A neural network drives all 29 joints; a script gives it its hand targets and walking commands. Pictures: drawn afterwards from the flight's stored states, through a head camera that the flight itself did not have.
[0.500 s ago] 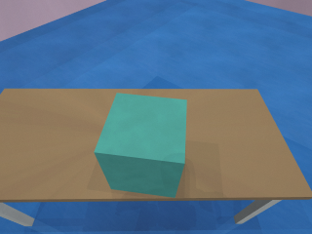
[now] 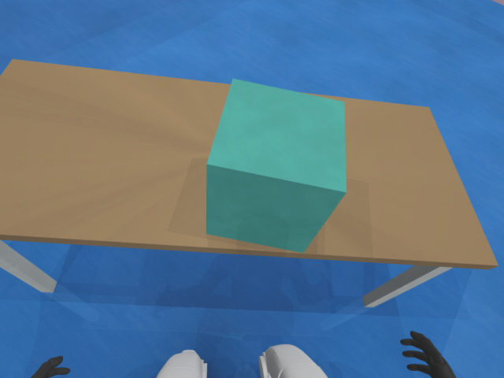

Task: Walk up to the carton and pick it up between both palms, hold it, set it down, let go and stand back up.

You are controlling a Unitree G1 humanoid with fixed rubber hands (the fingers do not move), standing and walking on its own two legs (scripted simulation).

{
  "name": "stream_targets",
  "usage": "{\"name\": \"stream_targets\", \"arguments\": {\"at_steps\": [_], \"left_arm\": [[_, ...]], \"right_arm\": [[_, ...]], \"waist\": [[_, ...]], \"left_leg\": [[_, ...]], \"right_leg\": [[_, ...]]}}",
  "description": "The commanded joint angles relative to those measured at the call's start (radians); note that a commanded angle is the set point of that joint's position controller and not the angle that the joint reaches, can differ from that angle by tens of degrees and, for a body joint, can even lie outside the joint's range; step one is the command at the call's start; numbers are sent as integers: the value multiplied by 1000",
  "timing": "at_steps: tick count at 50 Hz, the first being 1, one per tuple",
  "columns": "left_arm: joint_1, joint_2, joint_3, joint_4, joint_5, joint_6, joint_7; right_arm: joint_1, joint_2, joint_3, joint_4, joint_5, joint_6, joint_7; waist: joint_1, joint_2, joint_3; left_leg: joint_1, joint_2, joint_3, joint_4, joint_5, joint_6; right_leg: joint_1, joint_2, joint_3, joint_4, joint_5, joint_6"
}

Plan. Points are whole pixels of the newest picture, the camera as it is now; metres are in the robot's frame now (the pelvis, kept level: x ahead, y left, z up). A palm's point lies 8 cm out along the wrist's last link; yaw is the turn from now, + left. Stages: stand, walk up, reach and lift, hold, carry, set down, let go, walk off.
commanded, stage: walk up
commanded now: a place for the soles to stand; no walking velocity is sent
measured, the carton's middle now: (270, 172) +0.50 -0.04 -0.05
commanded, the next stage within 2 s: none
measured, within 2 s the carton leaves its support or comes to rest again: neither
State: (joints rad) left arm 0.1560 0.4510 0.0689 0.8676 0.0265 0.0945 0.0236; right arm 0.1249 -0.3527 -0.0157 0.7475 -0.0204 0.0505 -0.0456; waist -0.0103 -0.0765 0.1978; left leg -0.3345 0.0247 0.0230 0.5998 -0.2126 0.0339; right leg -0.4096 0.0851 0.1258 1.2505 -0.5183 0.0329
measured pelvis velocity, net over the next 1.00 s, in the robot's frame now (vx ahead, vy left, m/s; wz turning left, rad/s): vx -0.09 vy -0.03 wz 0.05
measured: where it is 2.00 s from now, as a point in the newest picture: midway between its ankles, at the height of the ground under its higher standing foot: outside the picture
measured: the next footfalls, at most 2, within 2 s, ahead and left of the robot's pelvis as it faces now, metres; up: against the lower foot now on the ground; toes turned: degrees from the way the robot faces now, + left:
right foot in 0.22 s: -0.07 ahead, -0.14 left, +0.00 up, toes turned -3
left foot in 0.44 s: -0.03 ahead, +0.10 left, +0.00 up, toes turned -1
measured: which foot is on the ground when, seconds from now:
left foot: down 0.00-0.22, up 0.24-0.42, down 0.44-1.00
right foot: up 0.00-0.20, down 0.22-1.00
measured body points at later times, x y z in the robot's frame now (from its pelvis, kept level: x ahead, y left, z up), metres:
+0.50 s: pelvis -0.09 -0.03 +0.00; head -0.08 -0.03 +0.45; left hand +0.01 +0.27 -0.11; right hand -0.06 -0.34 -0.12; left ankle -0.07 +0.10 -0.73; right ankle -0.11 -0.14 -0.73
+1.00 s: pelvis -0.09 -0.03 +0.01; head -0.09 -0.02 +0.46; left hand -0.01 +0.28 -0.11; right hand +0.00 -0.34 -0.10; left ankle -0.07 +0.10 -0.73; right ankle -0.11 -0.14 -0.73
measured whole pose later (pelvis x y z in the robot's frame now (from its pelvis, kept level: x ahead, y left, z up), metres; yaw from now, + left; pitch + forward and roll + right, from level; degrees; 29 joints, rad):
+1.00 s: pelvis -0.09 -0.03 +0.01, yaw +3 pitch -4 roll -1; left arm 0.16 0.37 0.02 0.95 0.00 0.00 -0.03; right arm 0.21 -0.38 0.00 0.95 0.00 -0.02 -0.02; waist 0.00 -0.01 0.06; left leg -0.19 0.00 -0.07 0.46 -0.20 -0.02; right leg -0.08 -0.01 -0.10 0.42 -0.28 -0.01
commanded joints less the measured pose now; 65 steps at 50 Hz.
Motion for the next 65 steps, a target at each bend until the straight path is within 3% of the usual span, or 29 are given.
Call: {"name": "stream_targets", "arguments": {"at_steps": [1,5,8,9,10,11,12,13,14,16,19,21,22,23,24,25,26,29,31,33,37,44,56,57,58,60,61,63,65], "left_arm": [[73,121,47,-79,5,-21,-8],[145,119,44,-77,-12,-24,-35],[226,131,45,-49,-25,-34,-49],[262,123,39,-31,-28,-42,-50],[284,125,37,-17,-30,-51,-49],[258,154,40,-21,-24,-63,-44],[144,224,48,-74,-13,-78,-39],[13,232,53,-126,9,-96,-28],[-38,184,45,-140,3,-108,-20],[-79,154,36,-149,9,-114,-18],[-3,130,34,-146,6,-102,-19],[26,133,26,-143,-12,-94,-21],[35,116,18,-142,-21,-95,-25],[52,90,7,-148,-34,-104,-30],[47,102,14,-146,-40,-97,-30],[46,96,20,-135,-32,-91,-27],[43,98,23,-133,-26,-91,-28],[38,140,28,-111,-19,-116,-31],[-12,158,29,-103,-17,-122,-33],[-65,142,18,-104,-20,-119,-37],[-62,110,12,-81,-25,-114,-43],[-59,105,7,-30,-27,-119,-42],[-34,101,5,45,-25,-114,-33],[55,131,31,20,-9,-117,-42],[89,141,44,29,-3,-116,-47],[157,171,60,6,3,-115,-47],[172,182,65,-12,12,-118,-46],[173,183,65,-34,17,-124,-44],[75,157,47,-78,7,-123,-51]], "right_arm": [[121,-274,-87,-92,-8,-32,-27],[73,-296,-91,-124,-13,-19,-16],[57,-324,-96,-116,-9,-4,-5],[45,-320,-92,-110,-4,1,-3],[75,-303,-83,-94,4,1,0],[94,-268,-73,-88,11,-3,6],[10,-215,-65,-113,27,-10,4],[-5,-243,-82,-120,28,-9,-1],[71,-243,-87,-83,28,-13,6],[171,-240,-93,-49,32,-30,14],[128,-216,-78,-35,-1,-53,18],[140,-214,-77,-18,-2,-69,10],[159,-221,-82,-6,-6,-77,4],[143,-265,-89,1,-14,-85,2],[146,-287,-89,2,8,-90,11],[154,-278,-81,19,11,-89,18],[148,-275,-74,20,5,-90,21],[84,-216,-50,27,18,-87,29],[109,-196,-51,42,20,-79,28],[133,-205,-55,63,15,-83,28],[115,-228,-57,82,13,-92,27],[81,-230,-45,112,17,-96,22],[41,-229,-42,158,24,-88,5],[94,-242,-73,133,7,-87,17],[64,-218,-68,111,-7,-86,25],[2,-192,-72,42,-8,-86,36],[-7,-200,-77,12,-9,-93,40],[19,-193,-85,-13,-8,-113,45],[167,-202,-103,23,-10,-127,42]], "waist": [[-46,232,-255],[-30,303,-214],[-14,347,-189],[7,312,-181],[19,248,-201],[22,84,-164],[53,-159,-113],[39,-119,-17],[-10,-21,-10],[-38,-62,-50],[31,-107,-97],[13,-90,-95],[3,-42,-119],[16,61,-138],[11,147,-181],[8,120,-172],[21,127,-158],[43,81,-132],[11,54,-106],[-14,55,-98],[0,56,-109],[7,109,-148],[15,79,-189],[26,38,-216],[42,11,-141],[99,-54,-7],[112,-52,26],[88,-14,3],[-11,9,-77]], "left_leg": [[324,271,-335,-191,91,170],[147,249,-257,-279,-247,141],[10,255,-239,-311,-314,124],[-37,238,-213,-297,-330,105],[-67,205,-186,-231,-371,78],[-127,127,-114,-70,-382,21],[-137,-25,18,239,-338,-38],[-69,-40,-169,390,-373,-24],[-9,-65,-215,462,-307,-15],[-16,-43,-162,417,-258,-20],[5,-12,-72,125,-256,-30],[110,-6,-45,-162,-137,-12],[205,3,-71,-269,10,4],[274,76,-226,-241,93,44],[172,214,-407,-231,61,139],[74,244,-452,-259,-40,171],[35,227,-415,-258,-77,151],[-54,41,-140,-140,-59,-1],[69,9,-74,-94,-60,-18],[138,25,-86,-158,-26,-4],[119,74,-150,-205,28,18],[127,80,-154,-214,120,11],[166,82,-151,-199,236,13],[134,42,-95,-130,-164,50],[15,18,-96,-91,-325,57],[-246,-14,13,73,-251,23],[-308,26,-28,96,-271,20],[-236,62,-44,-8,-226,16],[130,-3,24,-141,-49,21]], "right_leg": [[-108,-38,44,-75,13,7],[98,-64,-83,-393,-52,-17],[267,-60,-162,-614,5,-63],[322,-54,-182,-721,99,-80],[386,-63,-139,-824,133,-92],[341,-158,40,-955,67,-123],[83,-401,349,-1084,-192,-225],[-131,-454,363,-1102,-173,-293],[-139,-387,226,-1063,-53,-277],[-8,-326,51,-991,170,-247],[214,-312,8,-909,260,-200],[226,-322,-6,-824,416,-171],[190,-318,-15,-784,444,-137],[94,-246,-65,-714,416,-91],[167,-150,-127,-663,165,-42],[242,-143,-95,-676,92,-46],[269,-144,-79,-726,113,-54],[348,-271,33,-954,144,-126],[231,-355,63,-1008,154,-176],[184,-309,-14,-989,161,-145],[219,-221,-94,-958,113,-82],[273,-234,-107,-957,224,-85],[328,-241,-139,-939,346,-82],[349,-236,-127,-911,-14,-134],[330,-280,-39,-955,-180,-175],[434,-435,148,-1103,-203,-272],[455,-476,178,-1103,-116,-302],[436,-452,102,-1043,42,-287],[208,-336,-95,-870,101,-203]]}}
